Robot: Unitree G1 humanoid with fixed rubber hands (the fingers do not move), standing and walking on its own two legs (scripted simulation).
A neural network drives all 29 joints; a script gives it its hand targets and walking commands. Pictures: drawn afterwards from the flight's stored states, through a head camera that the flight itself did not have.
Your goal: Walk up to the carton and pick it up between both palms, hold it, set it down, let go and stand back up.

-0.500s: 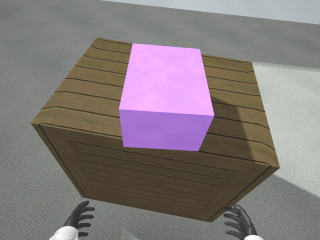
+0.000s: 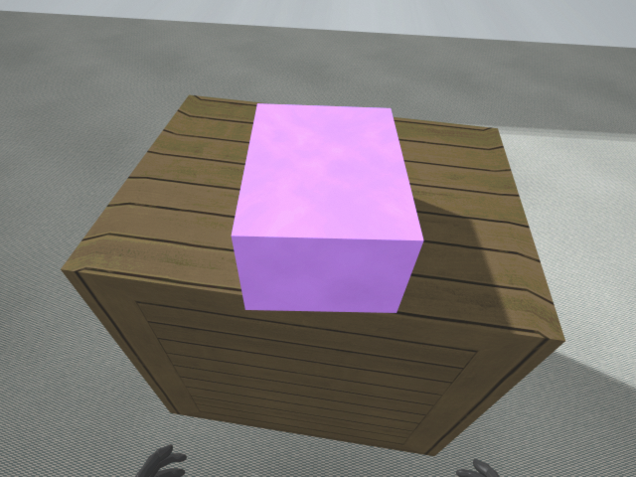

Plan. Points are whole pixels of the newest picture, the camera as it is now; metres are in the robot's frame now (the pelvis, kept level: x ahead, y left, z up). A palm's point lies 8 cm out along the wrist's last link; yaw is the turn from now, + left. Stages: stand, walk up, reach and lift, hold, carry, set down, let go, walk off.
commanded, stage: stand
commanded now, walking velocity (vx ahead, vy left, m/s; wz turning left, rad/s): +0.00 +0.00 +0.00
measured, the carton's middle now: (323, 202) +0.51 +0.02 +0.05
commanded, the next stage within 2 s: none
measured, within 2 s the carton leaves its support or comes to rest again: neither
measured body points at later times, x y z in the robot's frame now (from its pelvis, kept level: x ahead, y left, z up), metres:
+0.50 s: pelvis +0.05 +0.03 +0.00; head +0.04 +0.04 +0.45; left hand +0.10 +0.25 -0.16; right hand +0.03 -0.18 -0.16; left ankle +0.00 +0.12 -0.73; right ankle +0.00 -0.12 -0.73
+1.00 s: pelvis +0.00 +0.04 +0.00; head +0.00 +0.04 +0.45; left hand -0.01 +0.24 -0.17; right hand -0.06 -0.17 -0.16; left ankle +0.00 +0.12 -0.73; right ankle +0.00 -0.12 -0.73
